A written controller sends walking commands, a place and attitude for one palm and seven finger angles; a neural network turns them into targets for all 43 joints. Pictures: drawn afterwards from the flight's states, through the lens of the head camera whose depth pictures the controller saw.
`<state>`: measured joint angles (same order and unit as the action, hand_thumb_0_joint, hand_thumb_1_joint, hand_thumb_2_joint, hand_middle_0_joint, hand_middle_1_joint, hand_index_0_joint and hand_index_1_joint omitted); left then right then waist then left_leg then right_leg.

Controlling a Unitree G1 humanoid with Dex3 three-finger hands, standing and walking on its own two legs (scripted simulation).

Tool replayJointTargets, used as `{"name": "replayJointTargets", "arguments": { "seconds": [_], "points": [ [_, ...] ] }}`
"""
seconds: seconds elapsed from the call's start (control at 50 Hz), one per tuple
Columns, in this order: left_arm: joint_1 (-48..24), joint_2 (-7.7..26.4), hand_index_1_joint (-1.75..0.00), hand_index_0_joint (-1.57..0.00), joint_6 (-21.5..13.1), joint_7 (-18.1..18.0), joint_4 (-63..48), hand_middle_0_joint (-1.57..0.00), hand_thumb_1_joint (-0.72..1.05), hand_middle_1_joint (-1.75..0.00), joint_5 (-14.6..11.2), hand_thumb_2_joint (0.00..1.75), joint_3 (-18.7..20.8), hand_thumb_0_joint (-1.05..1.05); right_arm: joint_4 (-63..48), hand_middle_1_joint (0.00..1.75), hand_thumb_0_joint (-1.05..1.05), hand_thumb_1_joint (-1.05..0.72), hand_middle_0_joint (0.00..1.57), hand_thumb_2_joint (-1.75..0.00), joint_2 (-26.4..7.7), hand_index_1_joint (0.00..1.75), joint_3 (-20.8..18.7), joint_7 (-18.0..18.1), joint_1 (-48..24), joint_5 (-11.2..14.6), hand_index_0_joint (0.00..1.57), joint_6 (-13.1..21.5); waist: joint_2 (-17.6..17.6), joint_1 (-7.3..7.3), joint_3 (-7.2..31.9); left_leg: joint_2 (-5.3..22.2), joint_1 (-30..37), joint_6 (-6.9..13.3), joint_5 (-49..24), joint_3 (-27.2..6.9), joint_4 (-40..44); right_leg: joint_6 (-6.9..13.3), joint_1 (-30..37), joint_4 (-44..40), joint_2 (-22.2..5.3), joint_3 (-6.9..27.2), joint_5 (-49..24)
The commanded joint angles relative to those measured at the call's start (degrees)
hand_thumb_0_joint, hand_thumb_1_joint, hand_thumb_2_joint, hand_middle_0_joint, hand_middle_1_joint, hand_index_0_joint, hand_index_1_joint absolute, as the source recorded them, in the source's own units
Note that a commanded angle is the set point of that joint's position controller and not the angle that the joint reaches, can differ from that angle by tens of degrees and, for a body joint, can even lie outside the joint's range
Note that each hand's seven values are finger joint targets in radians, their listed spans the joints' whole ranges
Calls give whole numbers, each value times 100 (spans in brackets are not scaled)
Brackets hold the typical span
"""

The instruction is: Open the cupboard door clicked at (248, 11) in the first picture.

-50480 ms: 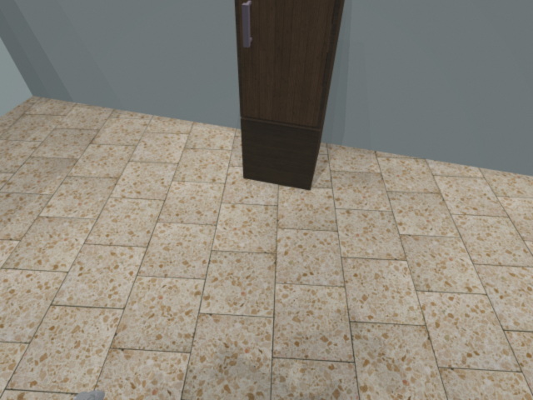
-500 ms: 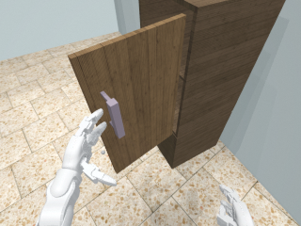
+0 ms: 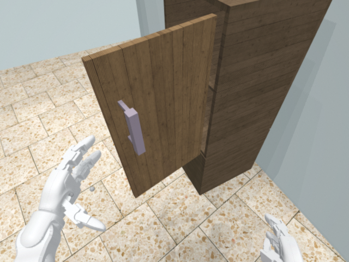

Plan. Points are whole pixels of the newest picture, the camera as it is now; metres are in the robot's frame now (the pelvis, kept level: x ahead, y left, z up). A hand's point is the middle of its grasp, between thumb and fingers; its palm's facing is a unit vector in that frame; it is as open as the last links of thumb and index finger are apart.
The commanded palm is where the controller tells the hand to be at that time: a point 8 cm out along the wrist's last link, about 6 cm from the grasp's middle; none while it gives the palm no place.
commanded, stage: draw the hand back to the body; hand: left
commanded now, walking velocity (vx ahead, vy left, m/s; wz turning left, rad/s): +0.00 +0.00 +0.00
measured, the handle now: (131, 128) +0.40 +0.14 +0.09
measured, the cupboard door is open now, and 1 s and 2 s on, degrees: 100 100 100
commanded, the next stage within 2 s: step back with the hand held close in 1.54 s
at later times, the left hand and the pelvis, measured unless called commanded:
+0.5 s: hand (64, 190) +0.22 +0.22 +0.12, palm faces -0.01 -0.99 -0.12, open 16.1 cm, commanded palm +0.19 +0.27 +0.14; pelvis +0.00 +0.02 +0.01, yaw +0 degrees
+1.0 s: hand (34, 171) +0.23 +0.26 +0.16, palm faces +0.36 -0.84 -0.40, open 11.0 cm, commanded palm +0.19 +0.31 +0.18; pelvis +0.03 +0.02 +0.03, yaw -2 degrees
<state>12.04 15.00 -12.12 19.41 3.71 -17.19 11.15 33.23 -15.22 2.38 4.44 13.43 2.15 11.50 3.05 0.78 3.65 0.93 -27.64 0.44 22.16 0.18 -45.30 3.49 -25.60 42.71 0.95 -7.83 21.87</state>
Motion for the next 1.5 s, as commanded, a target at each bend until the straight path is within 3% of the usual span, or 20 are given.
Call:
{"name": "replayJointTargets", "arguments": {
  "seconds": [0.0,0.06,0.12,0.18,0.24,0.3,0.44,0.46,0.48,0.5,0.52,0.56,0.64,0.88,1.04,1.08,1.14,1.22,1.36,1.48],
  "points": [
    [-1029,1155,-30,-15,-430,-19,-1410,-15,-50,-30,-158,30,639,0,-896,30,0,-90,20,-90,-599,30,-238,58,-515,12,20,496,-131,30,1059,-191,275,87,-930,-254,616,-258,722,-969,-184,1026,-856],
    [-655,1102,-30,-15,-323,-39,-1499,-15,-50,-30,-193,30,732,0,-956,30,0,-90,20,-90,-550,30,-211,42,-568,35,20,533,56,135,1048,-186,421,75,-1133,-227,767,-240,858,-939,-164,878,-1230],
    [-289,1089,-30,-15,-149,-48,-1512,-15,-50,-30,-256,30,830,0,-980,30,0,-90,20,-90,-563,30,-201,20,-566,38,20,550,-263,145,869,-161,421,79,-1212,-234,859,-268,906,-985,-140,808,-1412],
    [-259,926,-30,-15,-19,-41,-1921,-15,-50,-30,-234,30,637,0,-1031,30,0,-90,20,-90,-569,30,-200,15,-615,68,20,614,76,111,731,-154,656,78,-1116,-226,995,-248,742,-1039,-78,644,-1250],
    [-210,811,-30,-15,77,-109,-2300,-15,-50,-30,-189,30,483,0,-1030,30,0,-90,20,-90,-558,30,-177,5,-609,72,20,719,123,64,620,-131,811,78,-1038,-274,1102,-239,689,-1095,-45,543,-1114],
    [-263,920,-30,-15,178,-185,-2270,-15,-50,-30,-146,30,562,0,-935,30,0,-90,20,-90,-606,30,-175,49,-601,67,20,754,-225,17,325,-95,803,90,-808,-359,1211,-246,594,-1219,-1,506,-772],
    [-256,1079,-30,-16,384,-105,-2635,-16,-32,-30,-146,37,748,0,-858,30,0,-90,20,-90,-564,30,-126,109,-711,77,20,838,127,108,464,-99,1202,75,-1165,-382,1394,-214,911,-1319,-34,449,-1172],
    [-404,1658,-30,-16,277,-1124,-3278,-16,-29,-30,698,39,872,0,-733,30,0,-90,20,-90,-500,30,-182,143,-743,-109,20,712,143,247,283,-44,1210,108,-1050,-369,1637,-172,1168,-1641,-152,699,-1061],
    [294,1055,-30,-16,357,-1580,-3030,-16,-26,-30,820,40,585,0,-731,30,0,-90,20,-90,-413,30,-148,130,-679,-153,20,665,42,152,-4,-25,1229,64,-922,-369,1798,-177,1140,-1767,-190,644,-939],
    [520,956,-30,-16,406,-1858,-3131,-16,-22,-30,981,42,431,0,-705,30,0,-90,20,-90,-438,30,-150,101,-715,-150,20,587,-103,192,-48,3,1285,70,-942,-378,1900,-170,1286,-1880,-175,659,-928],
    [791,772,-30,-16,440,-2047,-3058,-16,-18,-30,1076,43,267,0,-691,30,0,-90,20,-90,-389,30,-134,83,-728,-144,20,490,45,147,-160,26,1377,70,-984,-316,1985,-187,1320,-1925,-199,645,-937],
    [630,932,-30,-16,408,-2337,-3323,-16,-12,-30,1258,47,315,0,-671,30,0,-90,20,-90,-415,30,-156,53,-756,-162,20,360,240,134,-68,43,1600,54,-1032,-302,2174,-176,1507,-2021,-203,644,-988],
    [616,1070,-30,-17,358,-2608,-3321,-17,2,-30,1448,52,478,0,-603,30,0,-90,20,-90,-401,30,-182,62,-822,-204,20,190,167,160,-71,59,1902,51,-1417,-248,2425,-157,1810,-2195,-186,625,-1233],
    [1065,1255,-30,-18,331,-2708,-3477,-18,44,-30,1488,70,919,0,-542,30,0,-90,20,-90,-390,30,-292,-48,-894,-240,20,-113,-58,275,149,98,2444,-8,-2923,-155,2517,-173,2392,-2310,-168,627,-2379],
    [949,1424,-30,-19,317,-2689,-3575,-19,73,-30,1426,82,1246,0,-536,30,0,-90,20,-90,-370,30,-336,-67,-948,-209,20,-274,217,285,9,94,2486,16,-2857,-88,2521,-185,2360,-2403,-175,689,-2420],
    [975,1465,-30,-20,302,-2698,-3497,-20,80,-30,1397,86,1336,0,-534,30,0,-90,20,-90,-356,30,-337,-66,-960,-213,20,-273,-18,296,-83,79,2447,50,-2692,-82,2524,-192,2324,-2446,-169,695,-2371],
    [914,1554,-30,-20,272,-2700,-3546,-20,90,-30,1379,90,1462,0,-517,30,0,-90,20,-90,-361,30,-353,-43,-990,-206,20,-270,48,307,-90,66,2455,79,-2549,-51,2518,-195,2322,-2502,-180,738,-2313],
    [920,1310,-30,-20,296,-2664,-3344,-20,90,-30,1377,90,1202,0,-481,30,0,-90,20,-90,-363,30,-351,-55,-1010,-201,20,-275,78,250,-362,70,2431,91,-2323,-30,2557,-211,2149,-2607,-183,747,-2114],
    [867,1515,-30,-20,208,-2684,-3457,-20,90,-30,1362,90,1391,0,-476,30,0,-90,20,-90,-345,30,-371,-20,-1037,-216,20,-223,34,310,-125,23,2467,134,-2129,-1,2528,-228,2252,-2669,-211,819,-1982],
    [833,1496,-30,-20,175,-2676,-3437,-20,90,-30,1355,90,1375,0,-433,30,0,-90,20,-90,-329,30,-365,-8,-1058,-220,20,-165,11,296,-257,15,2461,142,-2030,2,2523,-236,2168,-2772,-209,860,-1869]
  ]
}}
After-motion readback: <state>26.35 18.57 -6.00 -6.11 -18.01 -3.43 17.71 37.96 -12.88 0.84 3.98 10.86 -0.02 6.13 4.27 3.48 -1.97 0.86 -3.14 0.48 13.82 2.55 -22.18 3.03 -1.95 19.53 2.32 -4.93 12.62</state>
